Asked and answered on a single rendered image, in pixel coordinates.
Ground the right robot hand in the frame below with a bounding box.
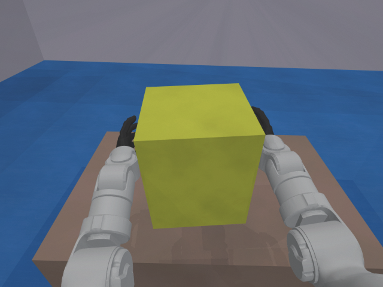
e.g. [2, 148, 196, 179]
[251, 106, 274, 135]

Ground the carton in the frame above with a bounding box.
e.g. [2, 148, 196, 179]
[133, 83, 266, 229]

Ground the left robot hand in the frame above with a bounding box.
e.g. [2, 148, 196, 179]
[116, 115, 138, 152]

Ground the robot right upper arm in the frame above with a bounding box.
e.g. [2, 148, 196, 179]
[287, 221, 383, 287]

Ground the right robot forearm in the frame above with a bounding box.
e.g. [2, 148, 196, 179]
[259, 135, 364, 264]

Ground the robot left upper arm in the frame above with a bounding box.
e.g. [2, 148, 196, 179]
[62, 246, 134, 287]

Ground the left robot forearm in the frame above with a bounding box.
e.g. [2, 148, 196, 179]
[61, 146, 140, 287]

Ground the pedestal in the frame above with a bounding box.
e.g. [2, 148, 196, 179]
[32, 132, 383, 287]

